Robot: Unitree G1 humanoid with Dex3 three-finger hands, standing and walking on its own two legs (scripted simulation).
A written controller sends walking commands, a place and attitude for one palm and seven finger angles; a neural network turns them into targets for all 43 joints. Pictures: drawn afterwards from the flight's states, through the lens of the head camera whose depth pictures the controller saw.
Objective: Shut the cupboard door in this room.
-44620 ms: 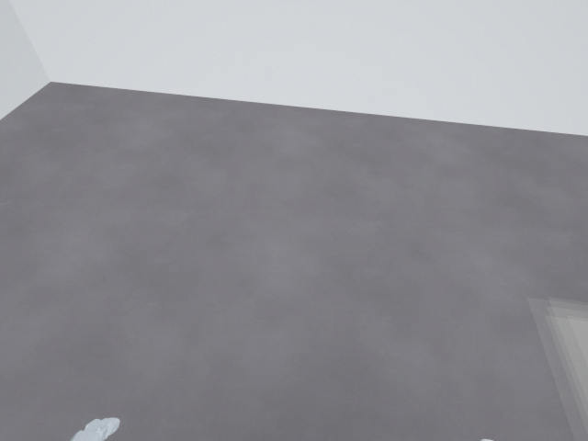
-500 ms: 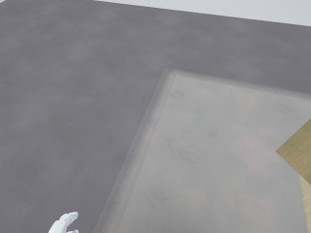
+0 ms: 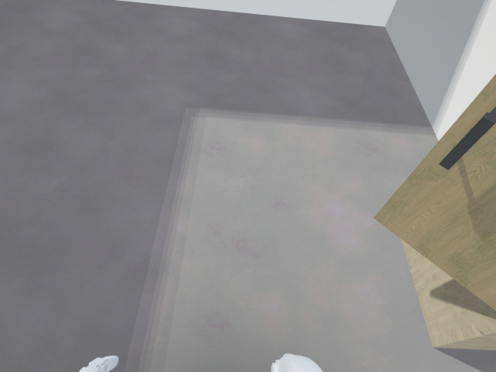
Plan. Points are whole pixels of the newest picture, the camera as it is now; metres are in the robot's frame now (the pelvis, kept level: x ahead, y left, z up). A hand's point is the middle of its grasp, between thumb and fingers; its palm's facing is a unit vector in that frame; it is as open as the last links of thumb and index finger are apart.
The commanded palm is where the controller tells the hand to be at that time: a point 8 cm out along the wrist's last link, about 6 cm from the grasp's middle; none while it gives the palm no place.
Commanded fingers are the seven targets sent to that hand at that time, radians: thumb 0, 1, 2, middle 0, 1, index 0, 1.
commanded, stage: turn to face it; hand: left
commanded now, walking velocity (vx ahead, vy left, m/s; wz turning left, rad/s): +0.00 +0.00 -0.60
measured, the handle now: (470, 138) +0.57 -0.41 +0.06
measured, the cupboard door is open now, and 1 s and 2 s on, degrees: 47 47 47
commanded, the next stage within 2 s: take the last steps up to it in 1.14 s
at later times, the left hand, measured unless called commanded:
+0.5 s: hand (164, 353) +0.16 +0.15 -0.16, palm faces -0.27 -0.93 -0.25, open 7.4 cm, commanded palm none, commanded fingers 0.00 0.90 0.90 -0.20 -0.30 -0.20 -0.30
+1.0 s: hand (213, 297) +0.26 +0.08 -0.15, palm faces -0.54 -0.79 -0.29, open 7.4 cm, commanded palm none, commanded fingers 0.00 0.90 0.90 -0.20 -0.30 -0.20 -0.30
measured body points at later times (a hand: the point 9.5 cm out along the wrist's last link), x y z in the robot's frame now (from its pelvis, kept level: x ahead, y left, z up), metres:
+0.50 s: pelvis +0.03 -0.02 +0.00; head +0.08 -0.04 +0.45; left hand +0.17 +0.20 -0.14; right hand +0.06 -0.31 -0.14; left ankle +0.08 +0.12 -0.70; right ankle -0.01 -0.13 -0.74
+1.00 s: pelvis +0.05 -0.03 -0.01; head +0.07 -0.08 +0.43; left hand +0.29 +0.12 -0.13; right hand -0.07 -0.28 -0.17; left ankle +0.09 +0.11 -0.71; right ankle -0.02 -0.12 -0.74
